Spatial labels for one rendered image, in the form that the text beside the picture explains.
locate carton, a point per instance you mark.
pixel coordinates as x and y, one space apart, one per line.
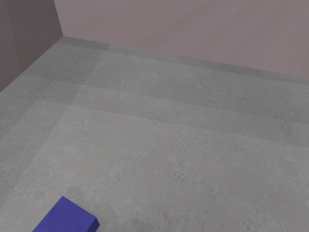
66 216

